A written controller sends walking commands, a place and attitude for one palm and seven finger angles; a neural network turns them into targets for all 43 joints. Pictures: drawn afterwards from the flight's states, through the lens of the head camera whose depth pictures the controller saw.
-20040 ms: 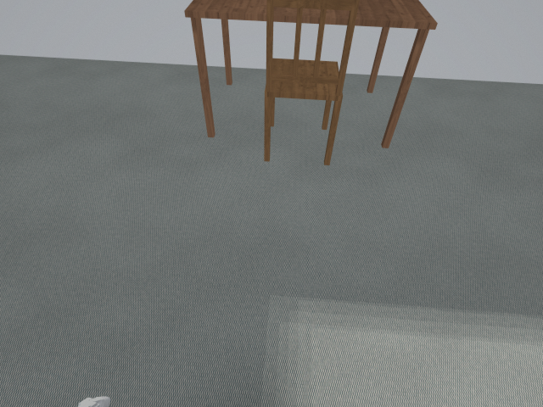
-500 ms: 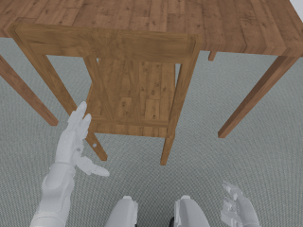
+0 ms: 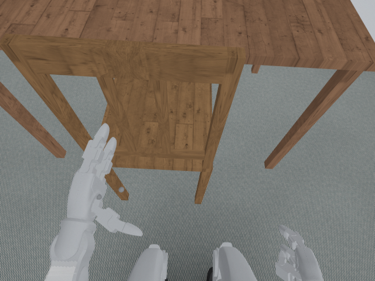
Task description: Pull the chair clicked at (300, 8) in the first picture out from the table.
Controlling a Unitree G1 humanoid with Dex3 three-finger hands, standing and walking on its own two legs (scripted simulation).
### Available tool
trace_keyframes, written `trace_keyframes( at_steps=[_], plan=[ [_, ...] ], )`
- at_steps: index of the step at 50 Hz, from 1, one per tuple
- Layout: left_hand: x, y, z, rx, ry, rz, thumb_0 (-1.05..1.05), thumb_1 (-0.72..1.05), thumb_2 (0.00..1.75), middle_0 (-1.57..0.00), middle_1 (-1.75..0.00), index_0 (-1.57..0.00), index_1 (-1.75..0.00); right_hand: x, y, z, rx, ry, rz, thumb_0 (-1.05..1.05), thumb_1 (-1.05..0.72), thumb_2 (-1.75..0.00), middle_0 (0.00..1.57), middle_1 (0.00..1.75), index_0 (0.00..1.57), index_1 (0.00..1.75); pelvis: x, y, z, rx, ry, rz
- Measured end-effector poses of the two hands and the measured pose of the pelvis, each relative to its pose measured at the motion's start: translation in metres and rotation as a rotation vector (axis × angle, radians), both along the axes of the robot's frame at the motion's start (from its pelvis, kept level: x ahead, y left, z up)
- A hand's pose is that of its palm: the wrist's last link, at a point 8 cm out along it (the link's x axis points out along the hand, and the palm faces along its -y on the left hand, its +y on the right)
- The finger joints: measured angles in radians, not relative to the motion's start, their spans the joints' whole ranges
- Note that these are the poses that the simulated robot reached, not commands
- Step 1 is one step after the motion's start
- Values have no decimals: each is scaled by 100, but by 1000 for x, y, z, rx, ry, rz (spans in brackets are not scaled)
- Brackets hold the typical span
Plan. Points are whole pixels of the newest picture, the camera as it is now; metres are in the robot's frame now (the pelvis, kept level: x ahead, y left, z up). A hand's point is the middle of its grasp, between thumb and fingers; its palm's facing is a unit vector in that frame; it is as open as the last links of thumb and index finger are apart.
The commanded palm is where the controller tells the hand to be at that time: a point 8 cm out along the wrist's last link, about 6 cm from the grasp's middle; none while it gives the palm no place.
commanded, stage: aim the fingers beside a spindle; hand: left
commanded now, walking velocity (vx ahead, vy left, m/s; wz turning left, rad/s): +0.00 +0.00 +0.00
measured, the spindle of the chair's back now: (121, 120) +0.46 +0.17 +0.01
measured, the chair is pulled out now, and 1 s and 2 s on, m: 0.00 0.00 0.00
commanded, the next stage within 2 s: push the fingers through the gap in 0.12 s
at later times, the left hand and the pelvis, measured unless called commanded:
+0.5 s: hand (120, 174) +0.33 +0.15 +0.00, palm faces -0.04 -1.00 -0.05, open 16.9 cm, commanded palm +0.31 +0.20 +0.01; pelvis -0.01 +0.00 -0.02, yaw +1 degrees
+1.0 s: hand (123, 151) +0.37 +0.15 +0.03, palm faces -0.03 -1.00 -0.03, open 17.0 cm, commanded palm +0.36 +0.20 +0.01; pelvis +0.00 +0.00 -0.01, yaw +0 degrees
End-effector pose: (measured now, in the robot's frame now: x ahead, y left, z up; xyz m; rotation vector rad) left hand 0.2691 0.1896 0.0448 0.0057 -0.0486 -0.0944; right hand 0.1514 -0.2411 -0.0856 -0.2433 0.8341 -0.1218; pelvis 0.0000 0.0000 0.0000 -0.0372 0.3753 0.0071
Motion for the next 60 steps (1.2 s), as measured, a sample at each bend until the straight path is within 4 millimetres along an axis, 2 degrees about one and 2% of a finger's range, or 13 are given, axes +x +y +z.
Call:
trace_keyframes(
  at_steps=[2, 4, 7, 11, 15, 19, 23, 27, 35, 39, 43, 52, 60],
  plan=[
    [4, 13, 19, 42, -93, 63, -2, -50, 30, -7, -8, -7, -8, 1, 2, -1, 11, 8, 19, 1, -90, -90, 20, 30, 20, 30, 1, -1, 1, 2, -4, 5],
    [13, 28, 17, 68, -97, 117, -2, -50, 30, -7, -8, -7, -8, 3, 4, -5, 26, 19, 42, 1, -90, -90, 20, 30, 20, 30, 0, -2, -1, 1, -3, 11],
    [22, 38, -19, 46, 67, 122, -1, -50, 30, -7, -8, -6, -8, 6, 5, -11, 43, 31, 54, 1, -90, -90, 20, 30, 20, 30, -3, -3, -5, 1, -2, 16],
    [10, 14, -62, -15, 265, -3, -2, -50, 30, -6, -8, -5, -8, 9, 2, -9, 27, 9, 33, 1, -90, -90, 20, 30, 20, 30, -3, -2, -8, -5, 10, 14],
    [-2, -8, -31, -27, 123, -45, -2, -50, 30, -6, -8, -6, -8, 10, 0, -2, -1, -18, 14, 1, -90, -90, 20, 30, 20, 30, 0, -1, -4, -3, 9, 4],
    [11, 6, 0, 26, -86, 62, -2, -50, 30, -7, -8, -7, -8, 8, 2, -9, 3, 1, 48, 1, -90, -90, 20, 30, 20, 30, -2, -2, -8, -1, 13, 12],
    [38, 21, -25, 53, 3, 99, -2, -50, 30, -7, -8, -6, -8, 5, 2, -23, 21, 44, 66, 1, -90, -90, 20, 30, 20, 30, -7, -5, -17, -3, 20, 19],
    [45, 11, -51, 34, 175, 8, -2, -50, 30, -6, -8, -6, -8, -2, 0, -24, 25, 58, 24, 1, -90, -90, 20, 30, 20, 30, -9, -4, -15, -6, 21, 12],
    [56, 16, -7, 13, -20, 76, -2, -50, 30, -7, -8, -7, -8, -16, -4, -15, 2, 80, 3, 1, -90, -90, 20, 30, 20, 30, -3, -3, -5, -1, 19, 4],
    [73, 23, -23, 31, 35, 86, -2, -50, 30, -7, -8, -6, -8, -22, -8, -20, -3, 112, 10, 1, -90, -90, 20, 30, 20, 30, -5, -3, -10, -4, 25, 10],
    [74, 11, -41, 21, 131, 19, -2, -50, 30, -6, -8, -5, -8, -27, -11, -20, -7, 127, -21, 1, -90, -90, 20, 30, 20, 30, -6, -1, -9, -7, 27, 6],
    [92, 12, -14, 31, -7, 65, -2, -50, 30, -5, -7, -5, -7, -35, -7, -23, -10, 163, -19, 1, -90, -90, 20, 30, 20, 30, -4, 2, -7, -4, 32, 4],
    [110, 7, -35, 19, 102, 46, -2, -50, 30, -6, -8, -5, -8, -45, -5, -26, 7, 198, -46, 1, -90, -90, 20, 30, 20, 30, -6, 3, -8, -3, 43, -4]
  ],
)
